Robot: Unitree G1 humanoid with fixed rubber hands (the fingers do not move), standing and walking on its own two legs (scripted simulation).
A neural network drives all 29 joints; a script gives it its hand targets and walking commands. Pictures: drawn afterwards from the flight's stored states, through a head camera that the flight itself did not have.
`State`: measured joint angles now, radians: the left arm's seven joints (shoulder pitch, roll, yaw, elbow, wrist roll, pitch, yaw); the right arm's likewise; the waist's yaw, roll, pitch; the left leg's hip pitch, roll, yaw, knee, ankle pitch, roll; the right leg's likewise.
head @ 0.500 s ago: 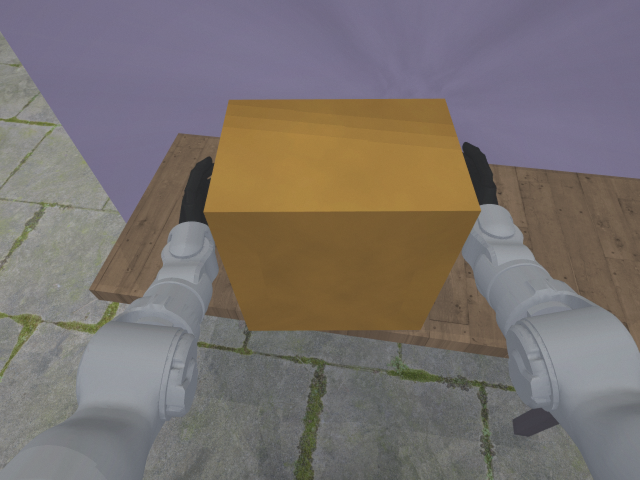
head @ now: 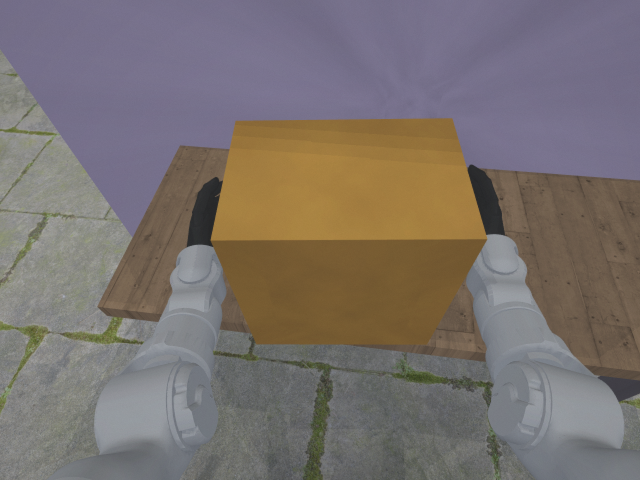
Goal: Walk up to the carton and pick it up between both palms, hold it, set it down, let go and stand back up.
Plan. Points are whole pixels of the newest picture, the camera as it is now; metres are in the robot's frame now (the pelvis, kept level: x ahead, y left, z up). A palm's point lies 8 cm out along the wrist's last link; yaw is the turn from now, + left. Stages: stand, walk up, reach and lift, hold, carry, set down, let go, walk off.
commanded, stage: reach and lift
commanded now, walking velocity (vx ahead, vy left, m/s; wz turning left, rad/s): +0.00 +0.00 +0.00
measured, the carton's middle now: (342, 245) +0.43 +0.01 +0.01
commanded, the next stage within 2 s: none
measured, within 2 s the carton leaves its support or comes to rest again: leaves its support in 0.58 s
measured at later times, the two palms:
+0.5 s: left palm (204, 245) +0.40 +0.19 +0.06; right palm (485, 231) +0.41 -0.17 +0.07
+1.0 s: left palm (195, 229) +0.39 +0.18 +0.11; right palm (507, 224) +0.39 -0.18 +0.11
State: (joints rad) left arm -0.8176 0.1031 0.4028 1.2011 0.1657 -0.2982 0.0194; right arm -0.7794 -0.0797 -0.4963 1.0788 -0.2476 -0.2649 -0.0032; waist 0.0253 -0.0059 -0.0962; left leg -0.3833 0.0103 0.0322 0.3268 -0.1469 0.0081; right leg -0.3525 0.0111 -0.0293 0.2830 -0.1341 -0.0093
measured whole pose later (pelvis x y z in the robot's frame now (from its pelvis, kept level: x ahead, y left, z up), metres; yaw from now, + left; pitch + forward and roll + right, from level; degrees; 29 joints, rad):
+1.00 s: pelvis -0.02 +0.00 +0.00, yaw +0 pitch +5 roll +0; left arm -0.78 0.09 0.32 0.97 0.16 -0.04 0.02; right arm -0.74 -0.10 -0.40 1.03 -0.14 -0.17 -0.03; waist 0.01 -0.05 -0.09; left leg -0.26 0.01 0.05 0.27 -0.11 0.01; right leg -0.23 0.01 -0.05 0.24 -0.10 -0.01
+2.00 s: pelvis -0.02 +0.00 +0.00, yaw +2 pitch -5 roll +0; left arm -0.64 0.07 0.32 0.35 0.21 0.52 -0.04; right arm -0.70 -0.11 -0.16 0.71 0.10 0.19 -0.08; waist -0.06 -0.06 -0.02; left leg -0.06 0.00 0.03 0.27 -0.12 0.01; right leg -0.03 0.00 -0.07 0.24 -0.13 -0.01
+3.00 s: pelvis -0.02 +0.00 +0.00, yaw +1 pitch -6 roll -1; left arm -0.69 0.08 0.35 0.23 0.24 0.72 -0.06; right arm -0.81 -0.17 -0.06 0.67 0.24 0.38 -0.13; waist -0.09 -0.05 -0.07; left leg -0.05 0.01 0.02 0.29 -0.14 0.01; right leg 0.00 0.01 -0.06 0.24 -0.13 -0.01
